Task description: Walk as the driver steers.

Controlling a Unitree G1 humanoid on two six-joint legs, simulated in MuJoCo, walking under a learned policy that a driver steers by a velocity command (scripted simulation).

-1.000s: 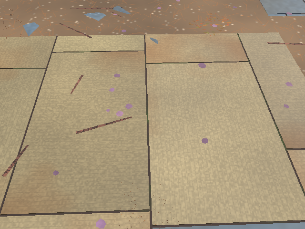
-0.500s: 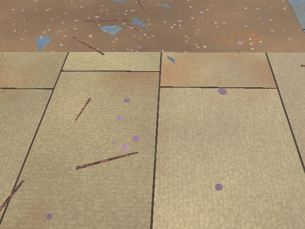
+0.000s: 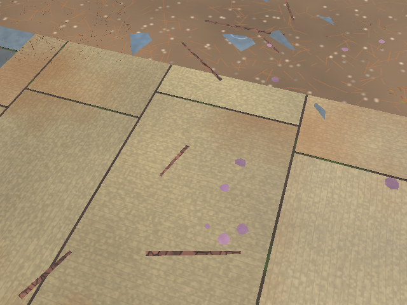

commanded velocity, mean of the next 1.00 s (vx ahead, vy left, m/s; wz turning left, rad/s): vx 0.43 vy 0.00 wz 0.15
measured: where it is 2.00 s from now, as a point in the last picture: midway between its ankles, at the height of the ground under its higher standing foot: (202, 284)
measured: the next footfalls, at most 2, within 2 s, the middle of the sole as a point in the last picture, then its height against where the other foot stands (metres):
right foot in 0.36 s outside the picture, level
left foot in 0.84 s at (158, 259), level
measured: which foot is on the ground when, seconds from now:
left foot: down 0.00-0.36, up 0.38-0.82, down 0.84-1.00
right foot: up 0.00-0.34, down 0.36-0.86, up 0.88-1.00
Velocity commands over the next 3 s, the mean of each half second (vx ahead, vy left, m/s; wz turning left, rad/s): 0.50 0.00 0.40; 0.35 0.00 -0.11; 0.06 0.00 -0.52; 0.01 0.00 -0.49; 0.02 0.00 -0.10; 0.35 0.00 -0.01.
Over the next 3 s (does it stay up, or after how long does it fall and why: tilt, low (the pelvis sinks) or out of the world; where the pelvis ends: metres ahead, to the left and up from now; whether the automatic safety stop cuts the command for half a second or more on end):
stays up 0.68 -0.03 0.01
